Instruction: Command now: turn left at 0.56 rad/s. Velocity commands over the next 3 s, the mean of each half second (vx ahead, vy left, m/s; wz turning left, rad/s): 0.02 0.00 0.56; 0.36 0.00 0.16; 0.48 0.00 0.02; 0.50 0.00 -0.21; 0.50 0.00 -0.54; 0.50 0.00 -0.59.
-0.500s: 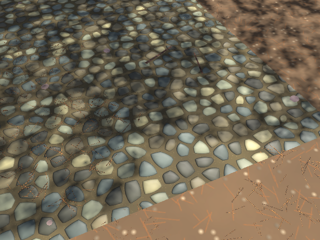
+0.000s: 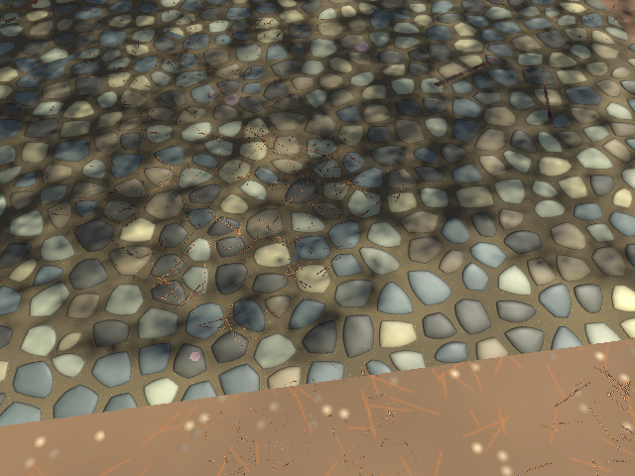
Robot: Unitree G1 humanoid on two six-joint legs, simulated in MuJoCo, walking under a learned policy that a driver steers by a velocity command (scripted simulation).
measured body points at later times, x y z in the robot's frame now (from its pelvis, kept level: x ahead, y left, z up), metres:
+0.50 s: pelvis -0.02 +0.02 -0.01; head -0.01 +0.04 +0.44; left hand +0.00 +0.32 -0.13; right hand +0.19 -0.20 -0.10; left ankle -0.05 +0.10 -0.74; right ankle +0.01 -0.10 -0.72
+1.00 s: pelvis +0.16 +0.06 -0.01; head +0.19 +0.06 +0.44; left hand +0.28 +0.35 -0.10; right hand +0.20 -0.21 -0.15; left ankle -0.05 +0.10 -0.73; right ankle +0.31 +0.01 -0.73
